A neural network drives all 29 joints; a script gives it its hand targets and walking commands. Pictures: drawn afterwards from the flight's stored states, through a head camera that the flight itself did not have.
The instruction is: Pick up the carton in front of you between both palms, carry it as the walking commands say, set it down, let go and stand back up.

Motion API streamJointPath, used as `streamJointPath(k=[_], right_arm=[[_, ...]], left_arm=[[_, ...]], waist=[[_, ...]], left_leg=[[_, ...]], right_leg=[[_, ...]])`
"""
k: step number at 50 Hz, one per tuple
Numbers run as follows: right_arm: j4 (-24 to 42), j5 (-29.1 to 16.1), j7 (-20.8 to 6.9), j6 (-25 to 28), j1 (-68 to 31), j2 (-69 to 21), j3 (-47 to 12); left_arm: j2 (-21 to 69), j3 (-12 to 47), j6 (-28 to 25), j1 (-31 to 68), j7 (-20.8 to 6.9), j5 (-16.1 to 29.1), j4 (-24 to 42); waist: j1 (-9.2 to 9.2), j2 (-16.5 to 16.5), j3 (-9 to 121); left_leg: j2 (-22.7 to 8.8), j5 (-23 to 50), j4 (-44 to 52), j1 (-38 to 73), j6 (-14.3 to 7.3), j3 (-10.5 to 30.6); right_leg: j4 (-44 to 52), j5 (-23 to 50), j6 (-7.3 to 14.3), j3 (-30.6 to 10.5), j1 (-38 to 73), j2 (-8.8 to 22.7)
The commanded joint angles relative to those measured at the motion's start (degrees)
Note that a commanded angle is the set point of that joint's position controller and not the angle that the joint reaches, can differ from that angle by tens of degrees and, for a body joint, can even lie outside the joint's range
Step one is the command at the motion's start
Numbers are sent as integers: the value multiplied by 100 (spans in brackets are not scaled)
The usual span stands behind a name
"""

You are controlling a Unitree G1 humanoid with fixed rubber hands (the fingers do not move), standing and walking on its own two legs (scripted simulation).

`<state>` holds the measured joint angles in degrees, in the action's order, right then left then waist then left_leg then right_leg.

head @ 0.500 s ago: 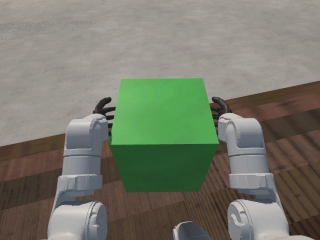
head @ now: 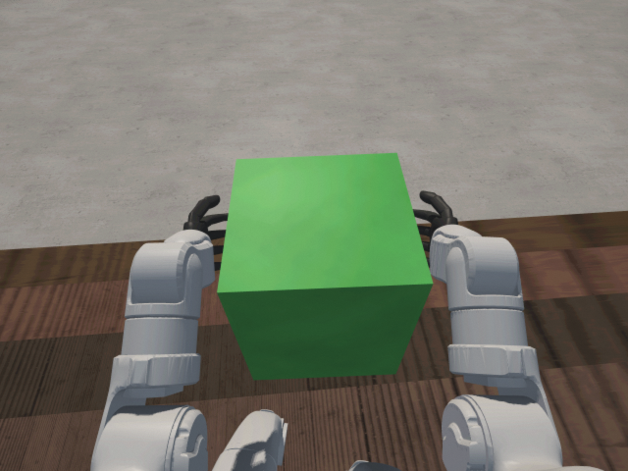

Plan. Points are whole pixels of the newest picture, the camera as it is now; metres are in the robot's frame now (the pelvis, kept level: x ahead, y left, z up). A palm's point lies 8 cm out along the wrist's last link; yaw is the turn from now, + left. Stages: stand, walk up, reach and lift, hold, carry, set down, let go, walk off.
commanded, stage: carry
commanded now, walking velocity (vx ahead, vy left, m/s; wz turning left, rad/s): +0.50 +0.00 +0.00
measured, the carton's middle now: (320, 273) +0.36 +0.03 +0.01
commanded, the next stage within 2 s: none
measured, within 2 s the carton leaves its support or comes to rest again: neither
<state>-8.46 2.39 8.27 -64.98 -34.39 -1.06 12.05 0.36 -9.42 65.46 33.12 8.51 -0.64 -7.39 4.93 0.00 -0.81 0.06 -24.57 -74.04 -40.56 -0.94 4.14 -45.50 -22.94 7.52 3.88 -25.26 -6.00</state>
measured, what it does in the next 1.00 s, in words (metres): goes down: left foot 0.12 m lower, then right foot 0.12 m lower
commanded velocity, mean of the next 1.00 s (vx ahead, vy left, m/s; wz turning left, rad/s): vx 0.50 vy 0.00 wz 0.00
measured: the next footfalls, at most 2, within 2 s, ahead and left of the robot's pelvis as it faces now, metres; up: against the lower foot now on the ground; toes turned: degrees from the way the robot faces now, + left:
left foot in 0.24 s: +0.36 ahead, +0.08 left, -0.12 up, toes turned +2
right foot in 0.68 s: +0.70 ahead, -0.03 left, -0.24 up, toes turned +1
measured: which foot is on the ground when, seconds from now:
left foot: up 0.00-0.22, down 0.24-0.68, up 0.70-1.00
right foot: down 0.00-0.26, up 0.28-0.66, down 0.68-1.00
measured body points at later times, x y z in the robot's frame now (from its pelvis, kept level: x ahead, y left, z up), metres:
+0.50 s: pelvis +0.38 +0.04 -0.13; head +0.40 +0.04 +0.32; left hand +0.74 +0.17 -0.06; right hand +0.72 -0.14 -0.06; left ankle +0.32 +0.08 -0.82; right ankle +0.49 -0.11 -0.77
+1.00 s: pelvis +0.77 +0.02 -0.27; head +0.80 +0.01 +0.18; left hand +1.12 +0.20 -0.19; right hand +1.14 -0.11 -0.20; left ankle +0.94 +0.14 -0.96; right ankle +0.66 -0.03 -0.94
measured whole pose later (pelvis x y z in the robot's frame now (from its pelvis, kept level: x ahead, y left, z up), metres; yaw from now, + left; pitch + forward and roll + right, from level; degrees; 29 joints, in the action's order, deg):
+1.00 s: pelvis +0.77 +0.02 -0.27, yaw -1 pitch +3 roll +0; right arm -3.6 4.1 8.0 -64.5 -31.4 -2.0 13.7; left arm -0.2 -7.5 62.0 34.7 8.5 1.4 -10.4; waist 7.7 -1.4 -0.7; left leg -0.3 10.0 -41.1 -40.7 -2.7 1.4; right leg -53.1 -38.1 7.8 1.8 -18.3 -7.6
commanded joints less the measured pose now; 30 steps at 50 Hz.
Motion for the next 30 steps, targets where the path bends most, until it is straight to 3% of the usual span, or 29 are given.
streamJointPath(k=[1, 2, 3, 4, 5, 7, 9, 10, 11, 12, 13, 14, 15, 16, 17, 18, 19, 21, 22, 23, 24, 25, 26, 28, 30], right_arm=[[723, -1811, -1262, 232, -3744, -5932, -3445], [772, -1822, -1253, 287, -3750, -5957, -3499], [833, -1799, -1230, 320, -3749, -5973, -3532], [873, -1767, -1210, 339, -3714, -5959, -3559], [929, -1742, -1189, 357, -3661, -5941, -3605], [1055, -1719, -1151, 350, -3598, -5813, -3701], [1057, -1719, -1124, 293, -3500, -5609, -3750], [967, -1675, -1125, 259, -3419, -5498, -3718], [890, -1662, -1138, 225, -3266, -5354, -3675], [773, -1646, -1171, 217, -3103, -5254, -3648], [682, -1646, -1227, 161, -3121, -5149, -3580], [424, -1779, -1274, 126, -3110, -5146, -3619], [475, -2062, -1338, 99, -3315, -5434, -3768], [610, -2287, -1383, 87, -3691, -5568, -3837], [694, -2456, -1417, 117, -3998, -5750, -3948], [688, -2644, -1456, 146, -4194, -6081, -4068], [757, -2797, -1487, 196, -4405, -6257, -4101], [872, -2926, -1520, 275, -4644, -6514, -4140], [820, -2967, -1533, 313, -4571, -6593, -4143], [811, -2989, -1543, 354, -4482, -6652, -4179], [847, -3024, -1555, 396, -4451, -6709, -4201], [843, -3022, -1554, 426, -4342, -6672, -4194], [867, -3044, -1554, 452, -4244, -6662, -4207], [971, -3082, -1547, 495, -4062, -6579, -4206], [938, -3064, -1533, 486, -3911, -6405, -4178]], left_arm=[[6663, 4029, -301, 4823, -1566, 2888, 1063], [6760, 4070, -338, 4795, -1583, 2942, 1045], [6804, 4097, -375, 4703, -1597, 2956, 999], [6775, 4071, -406, 4589, -1604, 2947, 988], [6729, 4065, -434, 4438, -1598, 2918, 964], [6584, 4034, -476, 4221, -1579, 2864, 989], [6374, 3983, -474, 3955, -1563, 2753, 838], [6303, 3966, -467, 3813, -1559, 2695, 706], [6243, 3915, -450, 3676, -1557, 2631, 603], [6120, 3852, -428, 3705, -1553, 2588, 601], [6048, 3777, -384, 3769, -1533, 2467, 521], [5806, 3552, -283, 3725, -1474, 2277, 462], [5581, 3376, -214, 3664, -1391, 2048, 416], [5609, 3274, -172, 3784, -1341, 1968, 383], [5641, 3169, -162, 3755, -1321, 1901, 435], [5639, 3119, -176, 3772, -1310, 1813, 443], [5760, 3084, -204, 3755, -1311, 1755, 463], [5944, 3149, -278, 3866, -1322, 1750, 512], [6021, 3205, -319, 3863, -1306, 1765, 535], [6060, 3272, -364, 3821, -1288, 1764, 577], [6066, 3351, -401, 3827, -1268, 1731, 667], [6076, 3388, -416, 3797, -1242, 1716, 695], [6053, 3406, -430, 3736, -1213, 1688, 755], [5922, 3466, -422, 3698, -1159, 1642, 921], [5656, 3476, -382, 3663, -1101, 1595, 1016]], waist=[[-174, 576, 2766], [-102, 357, 2670], [35, 371, 2737], [121, 170, 2654], [228, 194, 2509], [340, 420, 2306], [292, 700, 2227], [-123, 821, 2562], [-620, 704, 2775], [-1248, -144, 2848], [-1047, -1280, 2551], [-808, -1218, 3228], [-832, -578, 3006], [-808, -349, 2714], [-787, -46, 2648], [-746, 201, 2552], [-682, 351, 2236], [-814, -229, 2216], [-833, -350, 2460], [-879, -337, 2523], [-1053, -113, 2452], [-1226, -227, 2489], [-1226, -72, 2374], [-1336, -355, 2159], [-1223, -752, 2099]], left_leg=[[-133, 1335, 206, -216, -154, -170], [-183, 2329, 1158, -708, -230, -63], [-20, 2733, 1547, -835, -261, -331], [51, 3395, 2305, -516, -221, -462], [198, 3613, 3111, -137, -167, -718], [366, 4221, 4068, 887, -149, -938], [284, 4752, 4729, 1534, -250, -920], [366, 5224, 4069, 2467, -376, -1133], [293, 4779, 4416, 3242, -477, -1034], [129, 4385, 4746, 4257, -651, -905], [-798, 6137, 3997, 5269, -906, -147], [-2005, 5426, 3636, 6516, -1601, 1995], [-1815, 4397, 3909, 5878, -1423, 2056], [-1703, 3724, 3985, 5371, -1590, 2148], [-1769, 2880, 3842, 4976, -1687, 2427], [-1782, 2691, 3893, 4371, -1679, 2524], [-1619, 2615, 4188, 3532, -1611, 2276], [-1395, 3509, 4313, 3130, -1579, 1834], [-1384, 4102, 3875, 3480, -1398, 1670], [-1166, 4174, 3680, 3792, -1182, 1458], [-599, 3526, 3229, 4214, -961, 1029], [-448, 3725, 3029, 4465, -899, 944], [-211, 3264, 2949, 4062, -839, 607], [18, 2861, 2849, 3370, -856, 259], [32, 2717, 2399, 3124, -738, 26]], right_leg=[[866, 3935, 988, -2601, 1879, 1930], [364, 3344, 654, -2074, 2253, 1332], [149, 3271, 552, -1947, 2527, 1116], [-17, 2691, 500, -1738, 2308, 952], [25, 2485, 460, -1600, 2155, 798], [-183, 2359, 374, -1257, 1591, 654], [-703, 2123, 264, -1088, 1574, 601], [-1442, 2797, 89, -851, 1315, 799], [-2378, 3810, -73, -631, 1149, 861], [-3916, 3614, -301, -411, 378, 733], [-5597, -1270, -552, -218, -1403, 176], [-6219, -1547, -652, -667, -2893, 115], [-5535, -1101, -430, -672, -2885, 454], [-5051, -1041, -450, -736, -3004, 534], [-4369, -456, -529, -1053, -3249, 711], [-3826, -337, -557, -1138, -3000, 848], [-2928, -39, -636, -972, -2487, 824], [-2168, 325, -673, -497, -1932, 708], [-2617, 1311, -553, -456, -2024, 737], [-2387, 1562, -495, -401, -2346, 771], [-1404, 2376, -468, -415, -2742, 748], [-1024, 2802, -478, -188, -2770, 616], [-61, 3522, -498, -64, -2173, 533], [1271, 4265, -512, 296, -876, 269], [1692, 4654, -494, 370, 75, 201]])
